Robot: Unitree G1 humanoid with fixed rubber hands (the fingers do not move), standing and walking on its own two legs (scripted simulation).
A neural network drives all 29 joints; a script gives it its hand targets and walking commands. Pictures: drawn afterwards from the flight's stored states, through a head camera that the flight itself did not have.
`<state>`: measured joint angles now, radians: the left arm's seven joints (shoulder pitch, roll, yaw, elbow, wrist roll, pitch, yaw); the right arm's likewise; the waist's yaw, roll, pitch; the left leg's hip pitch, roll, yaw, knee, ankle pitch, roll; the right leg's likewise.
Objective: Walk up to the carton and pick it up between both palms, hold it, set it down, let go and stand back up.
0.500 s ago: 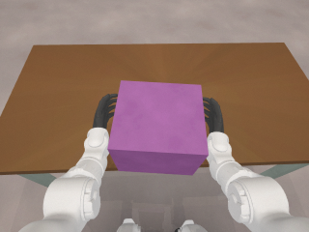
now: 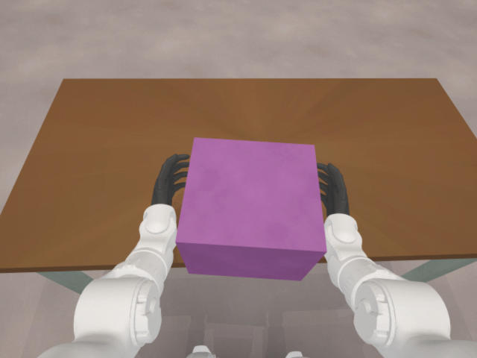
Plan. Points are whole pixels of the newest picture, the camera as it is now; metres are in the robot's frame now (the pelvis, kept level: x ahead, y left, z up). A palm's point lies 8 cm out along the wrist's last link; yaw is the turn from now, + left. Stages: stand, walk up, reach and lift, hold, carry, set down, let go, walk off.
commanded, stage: reach and lift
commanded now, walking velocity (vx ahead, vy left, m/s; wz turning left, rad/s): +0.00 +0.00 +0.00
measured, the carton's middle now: (249, 211) +0.38 +0.00 -0.03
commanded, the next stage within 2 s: none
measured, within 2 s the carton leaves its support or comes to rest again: leaves its support in 1.20 s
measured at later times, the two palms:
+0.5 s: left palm (164, 199) +0.39 +0.16 +0.00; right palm (336, 209) +0.37 -0.16 +0.00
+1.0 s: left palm (163, 200) +0.39 +0.16 +0.00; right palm (336, 211) +0.37 -0.16 +0.00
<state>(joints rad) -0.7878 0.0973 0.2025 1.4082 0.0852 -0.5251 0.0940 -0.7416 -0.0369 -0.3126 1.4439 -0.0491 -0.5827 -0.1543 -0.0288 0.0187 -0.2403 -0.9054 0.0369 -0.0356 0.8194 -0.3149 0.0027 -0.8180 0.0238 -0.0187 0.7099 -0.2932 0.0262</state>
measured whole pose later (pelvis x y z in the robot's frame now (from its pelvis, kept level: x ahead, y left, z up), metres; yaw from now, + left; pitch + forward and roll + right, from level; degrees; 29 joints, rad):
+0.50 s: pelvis +0.02 -0.01 +0.02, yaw +2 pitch +21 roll -3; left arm -0.75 0.10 0.31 1.51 0.17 -0.71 0.06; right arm -0.61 0.04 -0.48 1.30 -0.28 -0.65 -0.16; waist -0.04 0.03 -0.18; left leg -0.77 0.03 -0.06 0.70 -0.29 -0.01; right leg -0.68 0.02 -0.04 0.59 -0.27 0.01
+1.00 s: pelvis +0.02 -0.01 +0.02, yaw +2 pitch +22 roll -4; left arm -0.72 0.09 0.30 1.46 0.18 -0.72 0.05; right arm -0.58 0.04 -0.47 1.30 -0.27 -0.71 -0.17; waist -0.03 0.02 -0.19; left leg -0.78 0.04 -0.06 0.67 -0.27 -0.01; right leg -0.67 0.02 -0.04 0.54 -0.24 0.01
